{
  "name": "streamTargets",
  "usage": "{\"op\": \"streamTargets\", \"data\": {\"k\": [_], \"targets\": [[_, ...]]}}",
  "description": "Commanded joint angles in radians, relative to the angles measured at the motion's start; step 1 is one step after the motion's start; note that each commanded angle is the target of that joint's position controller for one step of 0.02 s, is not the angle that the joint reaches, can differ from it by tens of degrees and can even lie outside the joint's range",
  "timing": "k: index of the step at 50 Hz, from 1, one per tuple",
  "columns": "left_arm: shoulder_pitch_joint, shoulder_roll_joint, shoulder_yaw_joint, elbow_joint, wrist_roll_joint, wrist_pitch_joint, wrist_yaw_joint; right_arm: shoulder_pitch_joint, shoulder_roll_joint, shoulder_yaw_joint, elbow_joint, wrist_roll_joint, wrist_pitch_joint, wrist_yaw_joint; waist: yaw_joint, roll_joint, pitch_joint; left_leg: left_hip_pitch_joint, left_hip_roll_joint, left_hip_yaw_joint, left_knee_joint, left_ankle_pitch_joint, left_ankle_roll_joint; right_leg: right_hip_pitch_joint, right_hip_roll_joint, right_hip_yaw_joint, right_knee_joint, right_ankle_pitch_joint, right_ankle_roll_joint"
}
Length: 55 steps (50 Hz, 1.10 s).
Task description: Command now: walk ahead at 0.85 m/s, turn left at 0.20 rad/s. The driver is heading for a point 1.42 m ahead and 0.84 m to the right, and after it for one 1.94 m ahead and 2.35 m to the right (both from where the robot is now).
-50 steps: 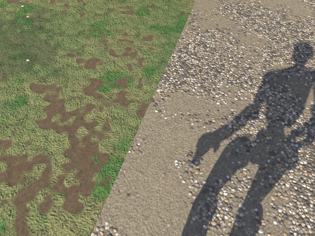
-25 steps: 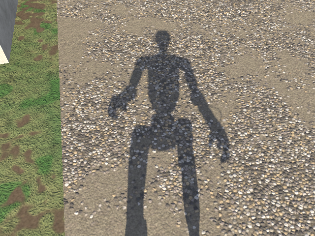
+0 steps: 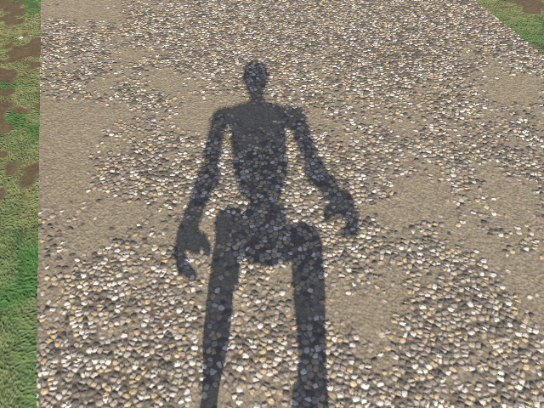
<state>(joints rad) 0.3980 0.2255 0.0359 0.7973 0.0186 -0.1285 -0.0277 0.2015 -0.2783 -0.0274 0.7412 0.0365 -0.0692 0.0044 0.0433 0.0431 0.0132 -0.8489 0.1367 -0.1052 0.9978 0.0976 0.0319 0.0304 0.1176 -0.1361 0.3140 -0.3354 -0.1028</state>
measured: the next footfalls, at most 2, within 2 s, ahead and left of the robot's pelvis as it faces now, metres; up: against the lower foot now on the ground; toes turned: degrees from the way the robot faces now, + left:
left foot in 0.16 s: +0.41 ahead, +0.12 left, +0.00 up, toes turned -1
right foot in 0.64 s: +0.36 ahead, -0.13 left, +0.00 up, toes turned -28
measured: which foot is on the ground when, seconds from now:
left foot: up 0.00-0.14, down 0.16-0.64, up 0.66-1.00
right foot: down 0.00-0.16, up 0.18-0.62, down 0.64-1.00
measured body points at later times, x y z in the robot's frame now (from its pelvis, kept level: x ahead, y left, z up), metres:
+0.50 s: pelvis +0.28 +0.03 +0.00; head +0.32 +0.00 +0.45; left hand +0.49 +0.28 -0.09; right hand +0.37 -0.27 -0.11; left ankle +0.37 +0.12 -0.73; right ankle +0.34 -0.12 -0.68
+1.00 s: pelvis +0.35 -0.02 +0.01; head +0.37 -0.08 +0.45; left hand +0.68 +0.09 -0.05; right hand +0.33 -0.36 -0.10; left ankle +0.50 +0.07 -0.69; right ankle +0.33 -0.11 -0.73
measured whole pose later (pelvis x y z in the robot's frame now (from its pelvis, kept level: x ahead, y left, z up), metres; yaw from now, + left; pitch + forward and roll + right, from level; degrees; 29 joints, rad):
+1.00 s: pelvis +0.35 -0.02 +0.01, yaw -43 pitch +4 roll +3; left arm 0.19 0.33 0.10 0.55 -0.02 0.05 0.05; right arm -0.02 -0.30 -0.08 0.75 0.01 -0.01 -0.01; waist 0.01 0.02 0.04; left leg -0.50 -0.07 -0.15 0.77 -0.31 -0.07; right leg -0.37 0.12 0.23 0.51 -0.19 -0.06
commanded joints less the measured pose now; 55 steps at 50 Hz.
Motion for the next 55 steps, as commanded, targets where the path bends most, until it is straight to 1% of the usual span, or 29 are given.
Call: {"op": "streamTargets", "data": {"k": [1,3,5,7,8,9,10,11,12,13,14,16,18,20,24,28,31,32,33,34,35,36,37,38,39,41,44,52,55], "targets": [[-0.008,0.115,0.019,-0.032,-0.019,-0.021,0.031,-0.153,-0.006,0.004,-0.098,-0.033,-0.038,0.029,0.016,-0.01,0.134,0.221,-0.063,0.125,-0.257,0.223,0.007,-0.279,-0.205,0.011,-0.165,0.606,0.024],[0.087,0.137,0.018,0.025,-0.042,0.009,0.044,-0.228,0.028,0.016,-0.139,-0.049,-0.062,0.059,0.032,-0.037,0.138,0.255,-0.101,0.188,-0.417,0.237,0.019,-0.174,-0.233,0.064,-0.132,0.724,0.0],[0.086,0.195,0.031,0.035,-0.04,0.037,0.054,-0.205,-0.024,-0.001,-0.152,-0.052,-0.075,0.077,-0.008,-0.095,0.096,0.285,-0.158,0.182,-0.504,0.162,0.035,-0.016,-0.277,0.128,-0.043,0.896,-0.01],[0.016,0.241,0.043,0.023,-0.012,0.059,0.054,-0.006,-0.118,-0.038,-0.105,-0.044,-0.068,0.058,-0.135,-0.158,-0.029,0.421,-0.201,0.148,-0.516,0.038,0.06,0.122,-0.294,0.189,0.162,1.104,-0.008],[-0.06,0.247,0.043,0.011,-0.012,0.068,0.048,0.16,-0.155,-0.049,-0.068,-0.049,-0.062,0.039,-0.244,-0.171,-0.107,0.616,-0.145,0.114,-0.575,0.196,0.085,0.063,-0.259,0.169,0.385,1.077,0.028],[-0.005,0.14,0.016,-0.028,0.011,0.062,0.043,0.259,-0.255,-0.06,-0.056,-0.089,-0.051,0.016,-0.216,-0.027,-0.324,1.036,0.089,-0.049,-0.326,0.712,0.138,-0.21,-0.162,0.166,0.747,0.589,0.071],[0.241,-0.004,-0.026,-0.005,-0.036,0.057,0.027,0.237,-0.235,-0.048,-0.077,-0.125,-0.06,0.024,-0.106,0.259,-0.571,1.383,0.392,-0.478,-0.332,0.842,0.374,-0.556,0.024,0.305,1.223,-0.375,0.121],[0.128,0.199,0.02,-0.01,-0.057,0.063,0.022,0.218,-0.169,-0.044,-0.132,-0.101,-0.039,0.015,-0.192,0.094,-0.68,1.322,0.321,-0.448,-0.431,0.585,0.321,-0.564,-0.034,0.381,1.267,-0.326,0.123],[-0.02,0.224,0.039,-0.077,-0.076,0.083,0.028,0.118,-0.127,-0.033,-0.135,-0.077,-0.023,0.004,-0.165,0.07,-0.486,1.17,0.287,-0.283,-0.483,0.437,0.266,-0.65,-0.102,0.313,1.196,-0.253,0.132],[-0.058,0.195,0.034,-0.088,-0.066,0.1,0.039,0.058,-0.092,-0.025,-0.113,-0.055,-0.011,-0.005,-0.121,-0.007,-0.302,0.973,0.232,-0.177,-0.541,0.367,0.228,-0.678,-0.144,0.252,1.114,-0.194,0.148],[-0.042,0.177,0.039,-0.08,-0.058,0.12,0.044,0.023,-0.079,-0.022,-0.106,-0.056,-0.01,-0.011,-0.079,0.012,-0.193,0.793,0.203,-0.101,-0.592,0.303,0.215,-0.636,-0.173,0.233,1.088,-0.157,0.162],[0.05,0.127,0.042,-0.066,-0.067,0.168,0.05,-0.079,-0.078,-0.025,-0.107,-0.076,-0.011,-0.004,0.005,0.067,-0.109,0.529,0.173,0.025,-0.709,0.115,0.215,-0.503,-0.208,0.195,1.034,-0.147,0.183],[0.024,0.105,0.041,-0.094,-0.056,0.19,0.067,-0.149,-0.086,-0.033,-0.105,-0.075,-0.017,-0.004,0.023,0.082,-0.066,0.453,0.175,0.115,-0.761,0.087,0.223,-0.514,-0.235,0.174,0.927,-0.122,0.193],[-0.028,0.123,0.045,-0.122,-0.04,0.191,0.067,-0.153,-0.125,-0.05,-0.093,-0.073,-0.013,-0.016,0.012,0.059,-0.096,0.5,0.2,0.15,-0.768,0.06,0.236,-0.535,-0.264,0.173,0.833,-0.014,0.186],[-0.094,0.142,0.057,-0.142,-0.036,0.191,0.043,-0.213,-0.138,-0.058,-0.087,-0.057,0.021,-0.035,0.001,0.045,-0.121,0.56,0.196,0.25,-0.761,-0.087,0.208,-0.477,-0.257,0.122,0.648,0.169,0.149],[-0.173,0.169,0.077,-0.187,-0.04,0.207,0.02,-0.206,-0.157,-0.073,-0.062,-0.032,0.054,-0.021,-0.022,0.061,-0.089,0.681,0.236,0.28,-0.709,-0.147,0.161,-0.469,-0.232,0.059,0.5,0.098,0.103],[-0.134,0.169,0.095,-0.192,-0.036,0.206,0.018,-0.206,-0.144,-0.078,-0.034,-0.004,0.076,-0.012,0.01,0.03,-0.077,0.717,0.222,0.324,-0.552,-0.181,0.073,-0.379,-0.183,0.019,0.295,0.127,0.038],[-0.073,0.225,0.12,-0.176,-0.025,0.198,0.031,-0.149,-0.113,-0.076,-0.008,-0.004,0.084,-0.006,0.02,-0.09,-0.057,0.656,0.142,0.365,-0.368,-0.279,0.009,-0.294,-0.183,0.113,0.173,0.328,-0.013],[-0.046,0.374,0.156,-0.191,-0.024,0.188,0.05,-0.156,-0.091,-0.07,-0.047,-0.044,0.085,-0.006,-0.013,-0.402,0.0,0.351,-0.024,0.406,-0.027,-0.677,-0.087,-0.17,-0.373,0.492,0.083,0.75,-0.14],[-0.051,0.388,0.144,-0.219,0.011,0.15,0.039,-0.241,-0.079,-0.064,-0.1,-0.065,0.077,-0.014,-0.013,-0.362,-0.097,0.149,-0.141,0.166,0.209,-0.805,-0.118,-0.105,-0.445,0.755,0.048,0.65,-0.292],[-0.06,0.363,0.141,-0.221,0.007,0.118,0.024,-0.278,-0.105,-0.069,-0.102,-0.048,0.069,-0.017,0.008,-0.223,-0.149,0.088,-0.142,0.064,0.274,-0.743,-0.095,-0.061,-0.45,0.717,0.015,0.546,-0.283],[-0.089,0.343,0.135,-0.222,-0.012,0.102,0.026,-0.29,-0.101,-0.071,-0.1,-0.034,0.06,-0.023,-0.012,-0.156,-0.13,0.064,-0.135,0.027,0.248,-0.643,-0.066,-0.054,-0.41,0.661,0.018,0.491,-0.228],[-0.136,0.3,0.124,-0.232,-0.038,0.104,0.035,-0.276,-0.107,-0.075,-0.082,-0.044,0.055,-0.033,-0.036,-0.101,-0.128,0.068,-0.115,0.006,0.208,-0.565,-0.058,-0.066,-0.377,0.603,0.036,0.466,-0.175],[-0.185,0.262,0.111,-0.249,-0.049,0.116,0.048,-0.272,-0.118,-0.079,-0.08,-0.051,0.052,-0.038,-0.057,-0.113,-0.133,0.106,-0.11,-0.007,0.163,-0.515,-0.058,-0.105,-0.354,0.566,0.046,0.471,-0.149],[-0.204,0.242,0.104,-0.267,-0.045,0.127,0.06,-0.268,-0.119,-0.081,-0.078,-0.05,0.05,-0.034,-0.066,-0.132,-0.155,0.154,-0.123,-0.005,0.14,-0.48,-0.062,-0.125,-0.328,0.54,0.053,0.5,-0.134],[-0.195,0.243,0.105,-0.283,-0.034,0.138,0.074,-0.258,-0.087,-0.074,-0.067,-0.042,0.049,-0.026,-0.062,-0.121,-0.184,0.193,-0.159,-0.003,0.048,-0.432,-0.078,-0.116,-0.292,0.517,0.073,0.548,-0.12],[-0.178,0.263,0.114,-0.296,-0.037,0.151,0.086,-0.275,-0.061,-0.063,-0.065,-0.034,0.051,-0.021,-0.045,-0.134,-0.18,0.223,-0.194,-0.018,-0.11,-0.41,-0.101,-0.117,-0.27,0.555,0.087,0.491,-0.116],[-0.231,0.266,0.113,-0.345,-0.036,0.175,0.068,-0.23,-0.104,-0.079,-0.057,-0.027,0.037,-0.004,-0.024,-0.221,-0.145,0.383,-0.219,-0.043,-0.351,-0.417,-0.085,-0.197,-0.219,0.709,0.124,0.375,-0.087],[-0.291,0.258,0.105,-0.366,-0.049,0.182,0.061,-0.133,-0.131,-0.097,-0.035,-0.028,0.027,0.002,-0.073,-0.214,-0.142,0.586,-0.191,-0.016,-0.609,-0.27,-0.055,-0.279,-0.153,0.716,0.184,0.305,-0.039]]}}
Keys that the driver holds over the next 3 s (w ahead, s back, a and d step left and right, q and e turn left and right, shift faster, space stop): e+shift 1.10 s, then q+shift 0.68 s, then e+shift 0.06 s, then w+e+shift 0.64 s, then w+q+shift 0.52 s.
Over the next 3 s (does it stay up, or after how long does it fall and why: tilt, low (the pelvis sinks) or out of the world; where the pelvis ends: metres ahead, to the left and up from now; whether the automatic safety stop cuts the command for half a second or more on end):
stays up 0.91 -0.56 -0.04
